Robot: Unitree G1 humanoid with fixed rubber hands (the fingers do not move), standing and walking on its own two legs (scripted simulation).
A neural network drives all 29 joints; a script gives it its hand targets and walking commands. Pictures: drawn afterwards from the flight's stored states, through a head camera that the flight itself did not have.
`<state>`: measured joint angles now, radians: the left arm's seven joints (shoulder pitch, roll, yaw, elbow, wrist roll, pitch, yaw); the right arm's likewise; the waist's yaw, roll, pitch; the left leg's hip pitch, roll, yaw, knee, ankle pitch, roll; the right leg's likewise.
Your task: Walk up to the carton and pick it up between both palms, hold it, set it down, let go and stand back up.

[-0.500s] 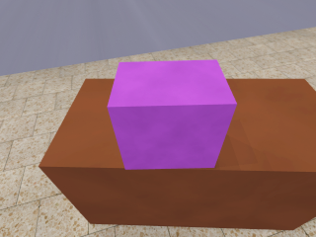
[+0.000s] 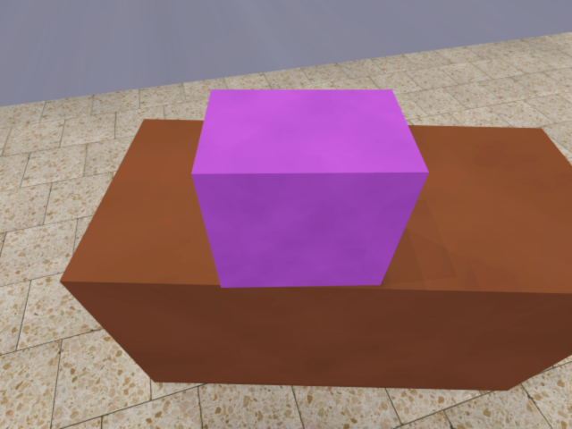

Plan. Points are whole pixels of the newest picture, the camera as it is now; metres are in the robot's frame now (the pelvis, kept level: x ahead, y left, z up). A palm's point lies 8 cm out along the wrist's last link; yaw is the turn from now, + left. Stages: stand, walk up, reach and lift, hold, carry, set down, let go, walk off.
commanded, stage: stand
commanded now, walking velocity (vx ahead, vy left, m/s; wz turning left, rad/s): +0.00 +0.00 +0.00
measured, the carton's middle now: (301, 194) +0.48 +0.00 +0.03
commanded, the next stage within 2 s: none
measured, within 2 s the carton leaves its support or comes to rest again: neither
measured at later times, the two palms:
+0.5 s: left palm out of the picture +0.07 +0.29 -0.12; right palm out of the picture +0.09 -0.29 -0.13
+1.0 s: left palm out of the picture +0.09 +0.28 -0.12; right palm out of the picture +0.08 -0.30 -0.12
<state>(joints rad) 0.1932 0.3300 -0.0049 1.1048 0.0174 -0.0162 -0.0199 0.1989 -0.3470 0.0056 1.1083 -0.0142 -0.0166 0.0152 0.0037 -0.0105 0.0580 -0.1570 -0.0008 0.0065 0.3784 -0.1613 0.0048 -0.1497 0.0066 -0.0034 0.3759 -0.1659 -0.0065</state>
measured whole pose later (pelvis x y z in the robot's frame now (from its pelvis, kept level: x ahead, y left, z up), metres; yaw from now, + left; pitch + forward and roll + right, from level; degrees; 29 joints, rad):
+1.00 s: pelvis +0.03 -0.01 +0.00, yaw +0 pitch -3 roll +0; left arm 0.12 0.33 0.00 1.14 0.01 -0.01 -0.01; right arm 0.13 -0.33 0.00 1.14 0.00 -0.01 0.00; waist 0.00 0.00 0.07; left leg -0.10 0.01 0.00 0.34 -0.19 -0.01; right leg -0.10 0.02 0.00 0.35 -0.19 -0.02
